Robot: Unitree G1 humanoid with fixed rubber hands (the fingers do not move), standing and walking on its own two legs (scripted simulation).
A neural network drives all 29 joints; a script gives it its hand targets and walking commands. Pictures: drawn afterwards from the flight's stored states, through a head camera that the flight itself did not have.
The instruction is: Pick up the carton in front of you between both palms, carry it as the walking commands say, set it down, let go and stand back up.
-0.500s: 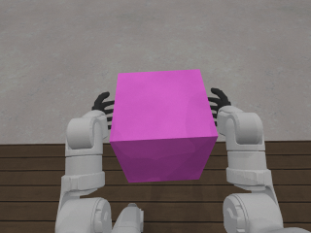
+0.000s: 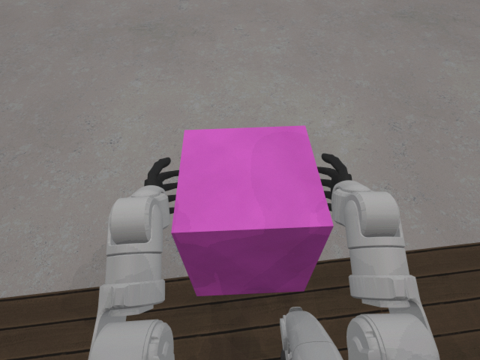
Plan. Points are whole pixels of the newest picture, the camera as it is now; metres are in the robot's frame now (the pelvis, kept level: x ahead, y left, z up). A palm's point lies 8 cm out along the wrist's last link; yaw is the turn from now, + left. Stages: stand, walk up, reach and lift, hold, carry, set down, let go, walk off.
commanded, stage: carry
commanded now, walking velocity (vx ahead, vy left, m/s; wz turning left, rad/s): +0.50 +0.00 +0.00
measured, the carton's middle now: (247, 215) +0.35 -0.02 -0.01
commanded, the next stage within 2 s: none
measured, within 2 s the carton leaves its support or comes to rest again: neither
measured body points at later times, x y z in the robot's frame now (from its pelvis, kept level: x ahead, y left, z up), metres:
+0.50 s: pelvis +0.31 -0.04 -0.04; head +0.34 -0.05 +0.41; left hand +0.66 +0.14 +0.06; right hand +0.69 -0.16 +0.05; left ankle +0.34 +0.12 -0.69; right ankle +0.31 -0.07 -0.77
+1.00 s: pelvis +0.61 +0.02 -0.06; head +0.66 +0.03 +0.39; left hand +0.98 +0.16 +0.00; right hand +0.96 -0.15 +0.00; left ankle +0.65 +0.06 -0.79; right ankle +0.60 -0.12 -0.70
